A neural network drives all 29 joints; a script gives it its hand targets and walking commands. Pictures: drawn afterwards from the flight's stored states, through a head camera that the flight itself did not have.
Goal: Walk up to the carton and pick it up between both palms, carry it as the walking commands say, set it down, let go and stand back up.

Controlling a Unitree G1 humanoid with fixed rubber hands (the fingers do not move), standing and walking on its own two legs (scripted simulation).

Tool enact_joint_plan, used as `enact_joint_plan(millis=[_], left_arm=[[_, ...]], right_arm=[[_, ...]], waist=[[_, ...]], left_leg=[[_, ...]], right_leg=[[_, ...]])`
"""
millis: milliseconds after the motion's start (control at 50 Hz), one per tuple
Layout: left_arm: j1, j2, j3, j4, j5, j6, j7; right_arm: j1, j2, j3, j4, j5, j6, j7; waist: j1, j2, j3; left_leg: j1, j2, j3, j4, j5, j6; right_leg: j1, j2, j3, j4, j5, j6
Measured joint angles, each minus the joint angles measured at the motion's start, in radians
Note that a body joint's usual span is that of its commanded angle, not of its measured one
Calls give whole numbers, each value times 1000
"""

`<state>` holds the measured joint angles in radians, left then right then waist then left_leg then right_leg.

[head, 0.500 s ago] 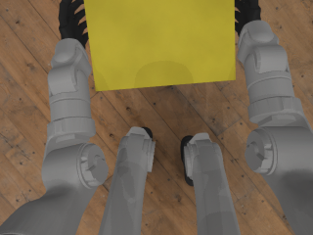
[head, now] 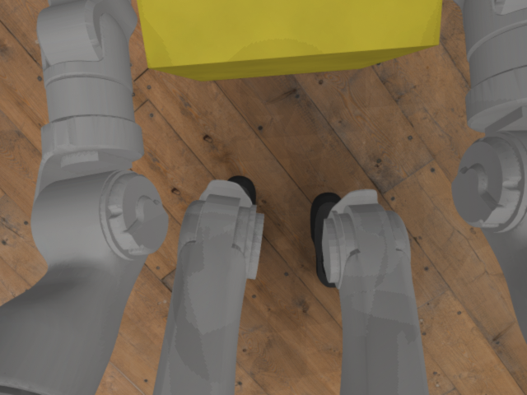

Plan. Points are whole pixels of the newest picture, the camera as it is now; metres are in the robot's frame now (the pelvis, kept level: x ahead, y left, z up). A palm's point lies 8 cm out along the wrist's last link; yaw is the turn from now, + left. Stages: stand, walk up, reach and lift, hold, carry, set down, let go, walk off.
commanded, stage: set down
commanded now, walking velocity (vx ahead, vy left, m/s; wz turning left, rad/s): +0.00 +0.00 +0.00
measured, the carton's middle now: out of the picture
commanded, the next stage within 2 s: none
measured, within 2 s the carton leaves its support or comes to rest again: rests again in 0.90 s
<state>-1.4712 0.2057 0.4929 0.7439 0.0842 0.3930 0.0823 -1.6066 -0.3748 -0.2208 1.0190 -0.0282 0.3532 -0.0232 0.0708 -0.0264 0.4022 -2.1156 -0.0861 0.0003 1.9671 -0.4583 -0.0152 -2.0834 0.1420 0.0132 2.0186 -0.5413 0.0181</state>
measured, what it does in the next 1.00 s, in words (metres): lowers itself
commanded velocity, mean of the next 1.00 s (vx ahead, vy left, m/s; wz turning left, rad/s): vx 0.00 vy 0.00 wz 0.00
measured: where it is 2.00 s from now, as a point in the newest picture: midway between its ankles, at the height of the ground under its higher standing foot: (280, 247)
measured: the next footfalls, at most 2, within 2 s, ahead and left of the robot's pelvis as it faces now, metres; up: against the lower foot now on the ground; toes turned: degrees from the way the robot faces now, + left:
none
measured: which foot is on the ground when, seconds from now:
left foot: down 0.00-1.00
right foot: down 0.00-1.00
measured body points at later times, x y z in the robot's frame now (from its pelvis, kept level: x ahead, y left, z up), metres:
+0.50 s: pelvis +0.02 +0.00 -0.04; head +0.41 +0.01 +0.18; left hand +0.58 +0.22 -0.20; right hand +0.63 -0.13 -0.21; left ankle +0.15 +0.11 -0.39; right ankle +0.12 -0.10 -0.39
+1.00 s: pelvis +0.02 +0.00 -0.06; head +0.40 +0.00 +0.17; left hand +0.57 +0.21 -0.22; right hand +0.61 -0.14 -0.23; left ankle +0.14 +0.11 -0.39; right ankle +0.12 -0.10 -0.39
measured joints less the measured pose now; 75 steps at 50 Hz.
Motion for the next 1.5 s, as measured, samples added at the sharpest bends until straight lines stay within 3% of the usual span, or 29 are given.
enact_joint_plan(millis=[100,180,280,400,520,620,740,900,1040,1160,1500], left_arm=[[41,-14,-10,5,31,-30,-10],[-2,15,-15,-71,-34,-56,0],[26,56,-51,-12,-94,-65,0],[49,49,-66,-80,-164,-62,25],[1,63,-46,66,-117,-101,0],[55,61,-111,28,-130,-101,-8],[46,57,-113,39,-167,-110,35],[6,64,-87,142,-137,-123,-4],[1,66,-89,128,-126,-131,-14],[25,79,-86,134,-126,-154,-44],[70,68,-84,169,-121,-166,-57]], right_arm=[[42,-7,56,-26,22,3,-7],[-24,-28,90,-78,82,-29,-27],[-13,-20,163,-36,139,-30,-64],[28,-47,223,-110,199,-40,-80],[-9,-17,158,25,123,-73,-58],[40,-42,192,-31,181,-59,-57],[32,-40,208,15,203,-96,-64],[7,-41,197,81,155,-88,-48],[-6,-56,226,73,190,-87,-55],[0,-33,188,78,174,-124,-56],[39,-13,151,112,146,-148,-36]], waist=[[15,4,-33],[8,3,136],[7,2,125],[11,33,125],[-6,1,103],[13,3,124],[23,27,121],[6,21,119],[16,8,119],[15,4,112],[15,-4,34]], left_leg=[[-48,11,-2,29,-25,0],[5,14,4,55,-38,-6],[-42,28,15,118,-66,-2],[-43,20,25,157,-95,4],[-46,19,29,176,-106,5],[-43,30,18,195,-114,14],[-53,34,29,216,-104,21],[-61,39,41,224,-94,19],[-62,47,33,230,-117,13],[-67,50,31,237,-129,11],[-107,58,47,258,-140,22]], right_leg=[[-50,8,-8,22,-15,-6],[-4,7,-8,55,-28,-14],[-54,6,-16,120,-52,-23],[-48,-9,-16,165,-94,-22],[-48,-13,-17,186,-111,-30],[-43,-6,-31,187,-99,-12],[-52,-10,-29,212,-101,-21],[-68,-17,-24,231,-92,-28],[-74,-16,-36,232,-105,-42],[-79,-18,-41,238,-115,-49],[-122,-26,-35,263,-128,-48]])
